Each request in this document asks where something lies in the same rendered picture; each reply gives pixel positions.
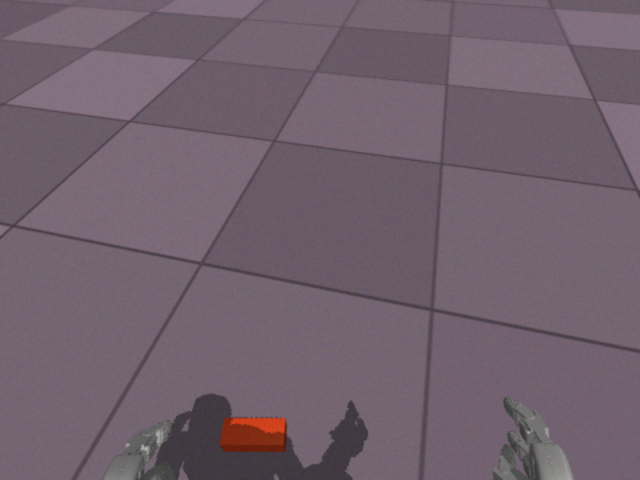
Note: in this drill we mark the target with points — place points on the left robot hand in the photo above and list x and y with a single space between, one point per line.
139 450

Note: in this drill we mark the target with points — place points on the right robot hand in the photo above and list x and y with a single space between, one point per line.
542 459

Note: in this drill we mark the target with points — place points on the carton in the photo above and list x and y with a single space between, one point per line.
253 435

